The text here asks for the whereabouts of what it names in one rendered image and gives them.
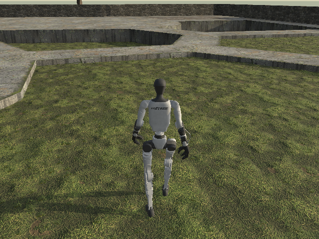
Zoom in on left robot hand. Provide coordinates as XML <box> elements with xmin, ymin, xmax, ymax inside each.
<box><xmin>132</xmin><ymin>134</ymin><xmax>144</xmax><ymax>144</ymax></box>

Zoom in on robot right foot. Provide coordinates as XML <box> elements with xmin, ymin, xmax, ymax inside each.
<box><xmin>162</xmin><ymin>184</ymin><xmax>169</xmax><ymax>196</ymax></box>

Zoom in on robot right upper arm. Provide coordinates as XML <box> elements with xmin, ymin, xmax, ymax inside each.
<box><xmin>170</xmin><ymin>100</ymin><xmax>183</xmax><ymax>128</ymax></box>

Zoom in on robot left forearm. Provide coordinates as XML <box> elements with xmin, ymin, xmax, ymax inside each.
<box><xmin>133</xmin><ymin>120</ymin><xmax>141</xmax><ymax>136</ymax></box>

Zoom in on left robot thigh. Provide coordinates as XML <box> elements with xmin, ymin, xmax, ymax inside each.
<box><xmin>143</xmin><ymin>140</ymin><xmax>154</xmax><ymax>182</ymax></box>

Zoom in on robot right forearm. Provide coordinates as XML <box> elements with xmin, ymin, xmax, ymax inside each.
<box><xmin>178</xmin><ymin>121</ymin><xmax>188</xmax><ymax>146</ymax></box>

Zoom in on robot left upper arm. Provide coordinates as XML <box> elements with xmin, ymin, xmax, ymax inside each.
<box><xmin>136</xmin><ymin>100</ymin><xmax>150</xmax><ymax>127</ymax></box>

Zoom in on right robot hand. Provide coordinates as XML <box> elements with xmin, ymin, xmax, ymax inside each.
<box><xmin>178</xmin><ymin>145</ymin><xmax>189</xmax><ymax>160</ymax></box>

